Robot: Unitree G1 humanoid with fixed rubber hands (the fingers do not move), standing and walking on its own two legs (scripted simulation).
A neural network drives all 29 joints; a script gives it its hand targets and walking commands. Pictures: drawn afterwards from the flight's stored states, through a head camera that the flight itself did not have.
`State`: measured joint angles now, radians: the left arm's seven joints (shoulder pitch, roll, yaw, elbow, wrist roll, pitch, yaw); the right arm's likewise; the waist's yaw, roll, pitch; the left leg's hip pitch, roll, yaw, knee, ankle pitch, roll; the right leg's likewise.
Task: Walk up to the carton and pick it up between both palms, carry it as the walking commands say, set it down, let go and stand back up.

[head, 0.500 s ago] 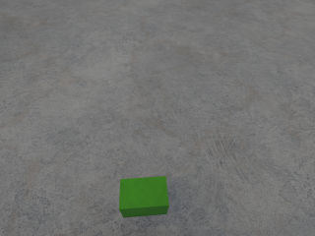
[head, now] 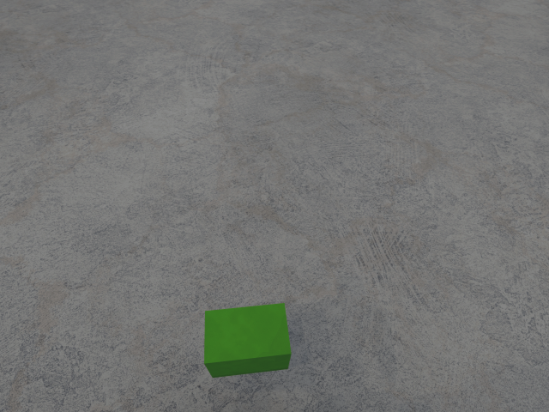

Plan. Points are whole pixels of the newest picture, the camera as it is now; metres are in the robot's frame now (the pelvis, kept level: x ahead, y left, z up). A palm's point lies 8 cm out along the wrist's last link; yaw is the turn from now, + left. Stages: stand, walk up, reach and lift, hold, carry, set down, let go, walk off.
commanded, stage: walk up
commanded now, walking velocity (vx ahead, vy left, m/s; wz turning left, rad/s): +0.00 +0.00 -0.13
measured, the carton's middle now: (247, 341) +0.41 +0.07 -0.67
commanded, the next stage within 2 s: stand in 0.80 s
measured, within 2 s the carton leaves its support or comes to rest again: neither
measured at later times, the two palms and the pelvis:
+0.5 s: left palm out of the picture +0.05 +0.24 -0.12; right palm out of the picture +0.02 -0.26 -0.13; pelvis +0.01 -0.01 +0.01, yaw -1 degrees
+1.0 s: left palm out of the picture +0.04 +0.24 -0.13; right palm out of the picture +0.00 -0.23 -0.13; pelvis +0.01 +0.01 +0.01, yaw -1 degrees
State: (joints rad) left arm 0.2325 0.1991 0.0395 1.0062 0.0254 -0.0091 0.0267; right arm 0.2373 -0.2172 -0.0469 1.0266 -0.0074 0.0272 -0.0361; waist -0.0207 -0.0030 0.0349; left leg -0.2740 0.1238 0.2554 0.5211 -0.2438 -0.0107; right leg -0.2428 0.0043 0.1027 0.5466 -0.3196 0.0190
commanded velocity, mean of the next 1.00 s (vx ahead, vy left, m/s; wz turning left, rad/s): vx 0.00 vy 0.00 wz -0.04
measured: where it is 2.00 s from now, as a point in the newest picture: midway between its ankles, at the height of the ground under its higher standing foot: outside the picture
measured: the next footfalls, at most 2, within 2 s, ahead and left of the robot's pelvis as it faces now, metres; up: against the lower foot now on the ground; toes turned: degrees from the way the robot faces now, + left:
none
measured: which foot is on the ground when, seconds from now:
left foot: down 0.00-1.00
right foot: down 0.00-1.00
